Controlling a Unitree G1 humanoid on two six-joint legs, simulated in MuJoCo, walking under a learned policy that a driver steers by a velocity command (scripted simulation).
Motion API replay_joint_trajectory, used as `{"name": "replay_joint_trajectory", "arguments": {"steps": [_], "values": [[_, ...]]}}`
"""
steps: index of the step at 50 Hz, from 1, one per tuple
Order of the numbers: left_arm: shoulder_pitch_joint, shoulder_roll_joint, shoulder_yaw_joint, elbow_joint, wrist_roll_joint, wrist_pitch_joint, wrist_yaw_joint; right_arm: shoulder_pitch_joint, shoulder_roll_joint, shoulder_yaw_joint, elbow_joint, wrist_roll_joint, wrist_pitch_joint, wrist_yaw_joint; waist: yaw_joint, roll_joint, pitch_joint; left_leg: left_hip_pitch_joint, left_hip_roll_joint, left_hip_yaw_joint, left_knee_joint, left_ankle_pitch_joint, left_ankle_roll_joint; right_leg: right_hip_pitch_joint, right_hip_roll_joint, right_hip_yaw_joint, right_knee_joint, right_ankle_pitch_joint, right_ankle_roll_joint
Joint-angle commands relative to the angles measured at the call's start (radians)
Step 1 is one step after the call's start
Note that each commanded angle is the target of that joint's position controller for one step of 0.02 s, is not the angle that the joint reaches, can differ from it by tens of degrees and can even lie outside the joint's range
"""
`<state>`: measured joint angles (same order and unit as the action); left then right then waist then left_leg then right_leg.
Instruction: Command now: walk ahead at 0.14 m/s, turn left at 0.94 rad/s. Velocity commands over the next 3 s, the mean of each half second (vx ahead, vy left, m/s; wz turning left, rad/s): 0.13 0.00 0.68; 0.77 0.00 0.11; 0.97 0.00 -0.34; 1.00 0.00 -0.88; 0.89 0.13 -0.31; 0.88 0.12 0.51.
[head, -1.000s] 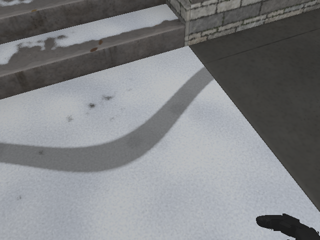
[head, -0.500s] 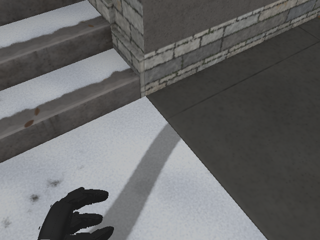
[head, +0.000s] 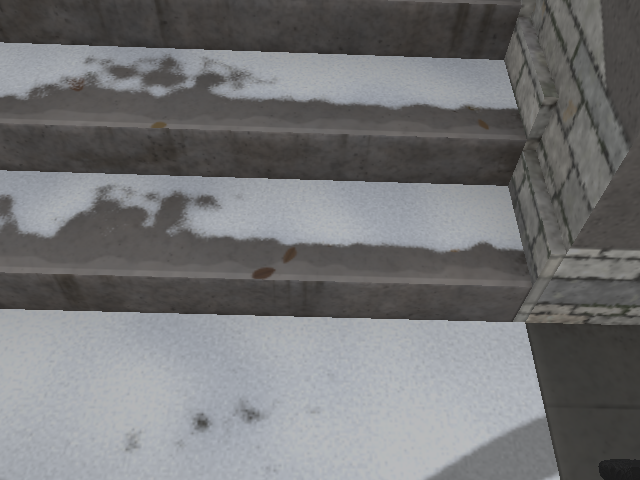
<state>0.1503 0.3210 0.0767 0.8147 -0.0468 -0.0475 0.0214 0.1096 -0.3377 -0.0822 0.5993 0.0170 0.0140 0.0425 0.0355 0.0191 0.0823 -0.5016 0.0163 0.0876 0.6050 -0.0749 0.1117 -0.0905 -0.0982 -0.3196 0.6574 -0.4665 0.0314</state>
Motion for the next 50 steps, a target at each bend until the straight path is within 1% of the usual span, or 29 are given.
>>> {"name": "replay_joint_trajectory", "arguments": {"steps": [1,2,3,4,5,6,7,9,11,13,14,15,18,19,22,23,24,25,27,29,31,39,43,45,46,47,48,49,50], "values": [[0.148,0.027,0.0,-0.086,0.067,0.021,-0.029,0.316,-0.232,-0.067,0.043,-0.079,0.0,-0.037,-0.047,0.26,-0.233,0.64,0.216,-0.445,0.027,1.181,0.209,-0.479,0.087,0.097,0.757,-0.296,0.03],[0.186,0.042,-0.009,-0.104,0.099,0.041,-0.018,0.303,-0.273,-0.087,-0.017,-0.043,-0.007,-0.032,-0.074,0.181,-0.455,0.716,0.313,-0.724,-0.132,0.948,0.315,-0.549,0.109,0.331,0.847,-0.263,0.049],[0.131,0.049,-0.017,-0.111,0.109,0.05,-0.008,0.213,-0.265,-0.091,-0.065,-0.046,-0.004,-0.036,-0.069,0.085,-0.411,0.629,0.303,-0.708,-0.219,0.54,0.3,-0.546,0.073,0.397,0.794,-0.155,0.029],[0.036,0.077,-0.012,-0.125,0.107,0.054,-0.008,0.151,-0.191,-0.069,-0.065,-0.04,0.006,-0.037,-0.067,0.017,-0.277,0.495,0.241,-0.62,-0.253,0.329,0.246,-0.548,0.049,0.395,0.689,-0.063,0.021],[-0.013,0.08,-0.012,-0.139,0.106,0.058,-0.005,0.131,-0.151,-0.054,-0.05,-0.031,0.013,-0.039,-0.044,0.018,-0.192,0.402,0.182,-0.558,-0.271,0.273,0.194,-0.526,0.038,0.394,0.59,-0.014,0.015],[-0.003,0.086,-0.008,-0.144,0.106,0.068,-0.003,0.122,-0.129,-0.049,-0.049,-0.018,0.019,-0.044,-0.027,0.057,-0.173,0.345,0.138,-0.511,-0.275,0.273,0.162,-0.482,0.038,0.387,0.538,0.015,0.016],[0.019,0.083,-0.01,-0.129,0.099,0.081,-0.003,0.122,-0.115,-0.044,-0.045,-0.025,0.018,-0.04,-0.022,0.044,-0.188,0.309,0.115,-0.482,-0.278,0.27,0.14,-0.423,0.052,0.377,0.494,0.028,0.018],[0.015,0.067,-0.016,-0.131,0.084,0.088,-0.001,0.156,-0.148,-0.054,-0.027,-0.037,0.014,-0.029,-0.028,-0.011,-0.21,0.287,0.099,-0.499,-0.273,0.232,0.123,-0.373,0.081,0.377,0.391,0.026,0.017],[0.009,0.042,-0.022,-0.132,0.074,0.089,0.001,0.166,-0.167,-0.058,-0.017,-0.049,0.009,-0.025,-0.041,0.009,-0.22,0.293,0.118,-0.519,-0.268,0.144,0.123,-0.37,0.089,0.377,0.315,0.043,0.014],[-0.004,0.028,-0.026,-0.137,0.069,0.089,-0.003,0.158,-0.142,-0.048,-0.015,-0.047,0.014,-0.021,-0.056,0.061,-0.219,0.26,0.107,-0.52,-0.277,0.036,0.117,-0.344,0.094,0.375,0.265,0.08,0.006],[-0.076,0.037,-0.011,-0.15,0.026,0.056,0.008,0.06,-0.112,-0.039,-0.066,-0.006,-0.001,-0.06,-0.052,0.073,-0.205,0.224,0.115,-0.597,-0.303,-0.154,0.128,-0.354,0.11,0.449,0.224,0.101,0.015],[-0.073,0.043,-0.011,-0.145,0.022,0.042,0.012,0.047,-0.113,-0.033,-0.068,-0.009,-0.005,-0.077,-0.053,0.098,-0.201,0.23,0.121,-0.604,-0.314,-0.245,0.12,-0.357,0.105,0.449,0.189,0.122,0.016],[-0.026,0.052,-0.004,-0.121,0.039,0.029,0.009,0.079,-0.112,-0.031,-0.055,-0.022,0.002,-0.086,-0.067,0.134,-0.187,0.202,0.105,-0.587,-0.312,-0.289,0.096,-0.282,0.113,0.414,0.097,0.136,0.018],[0.054,0.028,-0.021,-0.101,0.079,0.06,0.001,0.147,-0.111,-0.029,-0.016,-0.071,0.018,-0.044,-0.069,0.14,-0.211,0.176,0.073,-0.563,-0.323,-0.366,0.084,-0.211,0.135,0.338,0.08,0.077,-0.007],[0.229,0.023,-0.02,-0.06,0.077,0.062,-0.018,0.067,-0.073,-0.019,-0.022,-0.055,0.029,-0.016,0.059,0.127,-0.13,-0.096,0.002,-0.522,-0.293,-0.712,0.016,0.065,0.141,0.282,-0.159,0.048,-0.083],[0.31,0.076,-0.011,-0.039,0.083,0.044,-0.009,0.026,-0.003,-0.001,-0.04,-0.053,0.022,-0.026,0.105,-0.101,-0.065,-0.202,-0.096,-0.399,-0.01,-0.667,-0.034,0.08,-0.018,0.508,-0.394,-0.193,-0.11],[0.239,0.206,0.014,-0.058,0.098,0.025,-0.006,0.012,0.048,0.016,-0.076,-0.028,0.003,-0.035,0.057,-0.289,-0.002,-0.337,-0.241,-0.259,0.255,-0.436,-0.072,0.008,-0.273,0.965,-0.591,-0.434,-0.175],[0.149,0.198,0.026,-0.062,0.102,0.021,-0.01,-0.013,-0.024,0.004,-0.078,-0.051,-0.015,-0.034,0.006,-0.144,0.069,-0.334,-0.151,-0.356,0.335,-0.254,-0.07,-0.119,-0.283,1.026,-0.625,-0.443,-0.205],[0.079,0.139,0.017,-0.065,0.073,0.0,-0.024,0.058,-0.064,-0.008,-0.027,-0.053,-0.03,-0.006,-0.061,-0.089,0.011,-0.253,-0.133,-0.329,0.408,-0.112,-0.089,-0.114,-0.172,0.821,-0.552,-0.229,-0.163],[0.1,0.107,0.01,-0.058,0.06,-0.014,-0.031,0.082,-0.052,-0.004,-0.002,-0.071,-0.03,0.013,-0.046,-0.135,-0.057,-0.2,-0.12,-0.25,0.487,-0.082,-0.105,-0.096,-0.096,0.672,-0.54,-0.126,-0.142],[0.186,0.085,0.006,-0.024,0.051,-0.024,-0.037,0.035,-0.029,0.008,-0.021,-0.073,-0.031,0.018,-0.013,-0.154,-0.041,-0.236,-0.083,-0.201,0.472,-0.064,-0.114,-0.055,-0.086,0.653,-0.555,-0.118,-0.158],[0.38,0.115,0.023,0.029,0.06,-0.038,-0.036,-0.194,-0.018,0.032,-0.065,-0.049,-0.047,0.023,0.116,-0.191,0.008,-0.203,-0.006,-0.054,0.079,-0.111,-0.137,0.098,-0.129,0.615,-0.584,-0.009,-0.197],[0.383,0.104,0.021,0.046,0.062,-0.034,-0.04,-0.215,-0.003,0.04,-0.076,-0.054,-0.052,0.026,0.107,-0.196,0.029,-0.026,-0.032,-0.008,-0.092,-0.175,-0.074,0.05,-0.144,0.561,-0.538,0.118,-0.215],[0.364,0.114,0.019,0.067,0.049,-0.03,-0.037,-0.092,0.003,0.036,-0.051,-0.06,-0.063,0.009,0.019,-0.165,-0.003,0.228,-0.074,0.017,-0.173,-0.18,-0.027,-0.046,-0.148,0.503,-0.421,0.473,-0.213],[0.34,0.115,0.015,0.075,0.046,-0.036,-0.033,0.087,-0.043,0.016,0.01,-0.068,-0.077,-0.013,-0.077,-0.092,-0.091,0.484,-0.081,-0.008,-0.175,-0.165,-0.005,-0.137,-0.098,0.422,-0.205,0.729,-0.19],[0.264,0.1,0.006,0.031,0.045,-0.047,-0.034,0.331,-0.116,-0.011,0.07,-0.081,-0.086,-0.035,-0.209,0.008,-0.257,0.793,0.063,-0.182,-0.186,-0.332,0.032,-0.34,-0.028,0.358,0.11,0.651,-0.161],[0.219,-0.022,-0.024,-0.042,0.038,-0.059,-0.037,0.451,-0.236,-0.033,0.096,-0.094,-0.092,-0.045,-0.226,0.295,-0.332,0.981,0.339,-0.648,-0.343,-0.758,0.081,-0.688,0.119,0.299,0.453,0.027,-0.13],[0.161,0.072,-0.001,-0.031,0.055,-0.057,-0.035,0.397,-0.172,-0.017,0.093,-0.078,-0.092,-0.046,-0.197,0.145,-0.242,0.842,0.349,-0.784,-0.392,-0.824,0.091,-0.786,0.095,0.409,0.581,0.055,-0.165],[0.124,0.069,0.003,-0.04,0.062,-0.058,-0.047,0.311,-0.132,-0.004,0.1,-0.071,-0.088,-0.041,-0.13,0.074,-0.135,0.753,0.319,-0.661,-0.372,-0.693,0.082,-0.824,0.035,0.398,0.596,0.139,-0.171]]}}
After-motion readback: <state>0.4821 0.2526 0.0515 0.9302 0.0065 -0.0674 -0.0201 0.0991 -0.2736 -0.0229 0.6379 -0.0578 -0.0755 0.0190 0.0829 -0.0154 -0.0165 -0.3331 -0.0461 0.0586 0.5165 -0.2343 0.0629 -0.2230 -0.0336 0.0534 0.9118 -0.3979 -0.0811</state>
